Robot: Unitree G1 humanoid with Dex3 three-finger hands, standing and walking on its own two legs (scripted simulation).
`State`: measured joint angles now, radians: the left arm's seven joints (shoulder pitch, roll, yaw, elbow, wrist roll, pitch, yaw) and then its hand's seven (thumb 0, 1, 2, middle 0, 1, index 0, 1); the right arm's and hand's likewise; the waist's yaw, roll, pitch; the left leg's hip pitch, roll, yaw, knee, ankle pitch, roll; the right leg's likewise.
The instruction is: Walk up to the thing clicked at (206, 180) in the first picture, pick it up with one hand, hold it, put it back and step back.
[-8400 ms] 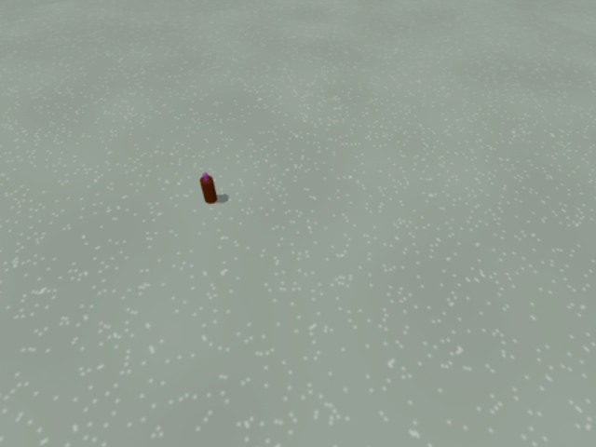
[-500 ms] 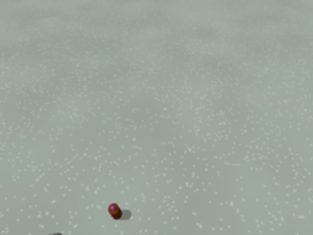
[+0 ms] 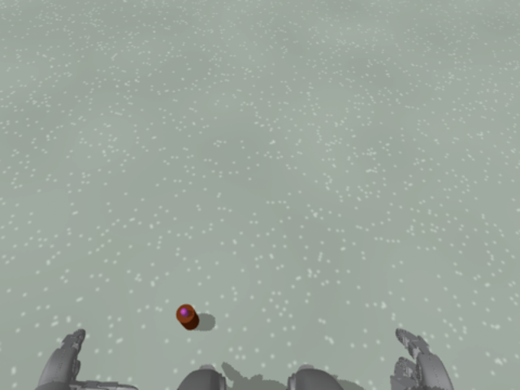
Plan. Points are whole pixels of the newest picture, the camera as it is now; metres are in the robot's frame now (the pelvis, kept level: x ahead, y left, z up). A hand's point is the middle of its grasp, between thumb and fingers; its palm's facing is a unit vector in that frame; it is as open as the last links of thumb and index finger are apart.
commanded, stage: go down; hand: left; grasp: from the side
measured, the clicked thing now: (187, 316) +0.35 +0.22 -0.65
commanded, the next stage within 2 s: none
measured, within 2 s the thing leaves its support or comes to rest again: neither
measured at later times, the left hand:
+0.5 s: hand (96, 383) +0.15 +0.27 -0.15, palm faces +0.07 -0.95 -0.32, open 17.2 cm
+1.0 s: hand (92, 340) +0.22 +0.33 -0.25, palm faces +0.11 -0.97 -0.21, open 17.2 cm
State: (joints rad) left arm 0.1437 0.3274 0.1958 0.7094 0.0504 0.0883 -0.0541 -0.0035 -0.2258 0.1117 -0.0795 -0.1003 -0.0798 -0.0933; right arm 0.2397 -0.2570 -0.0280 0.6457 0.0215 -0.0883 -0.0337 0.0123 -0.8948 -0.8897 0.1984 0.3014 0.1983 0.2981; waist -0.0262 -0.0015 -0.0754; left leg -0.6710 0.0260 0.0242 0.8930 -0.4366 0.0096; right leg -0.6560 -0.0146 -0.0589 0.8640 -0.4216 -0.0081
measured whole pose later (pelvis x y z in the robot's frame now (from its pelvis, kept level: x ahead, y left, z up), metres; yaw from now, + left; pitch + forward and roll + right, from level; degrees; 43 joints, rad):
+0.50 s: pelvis +0.00 +0.01 -0.04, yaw +0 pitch +18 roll -3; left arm 0.35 0.33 0.22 0.29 0.00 0.20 -0.05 -0.01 -0.51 0.05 -0.09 -0.09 -0.09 -0.09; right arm 0.22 -0.23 0.00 0.52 0.01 -0.16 -0.05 0.01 -0.86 -0.88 0.20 0.30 0.20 0.30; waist -0.04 0.00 -0.14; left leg -0.94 0.03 0.00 1.18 -0.56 0.02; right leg -0.90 -0.02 -0.08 1.11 -0.53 0.00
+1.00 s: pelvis -0.05 +0.00 -0.18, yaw -1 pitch +31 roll -3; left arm -0.07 0.54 0.53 0.69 -0.16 -0.25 -0.42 -0.01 -0.49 0.08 -0.08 -0.09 -0.07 -0.09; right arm 0.13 -0.31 0.01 0.62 0.01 -0.20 -0.04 0.01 -0.92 -0.90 0.20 0.30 0.20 0.30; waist -0.03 -0.01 -0.18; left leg -1.59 0.04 -0.02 1.73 -0.67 0.02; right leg -1.56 -0.03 -0.09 1.68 -0.66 -0.02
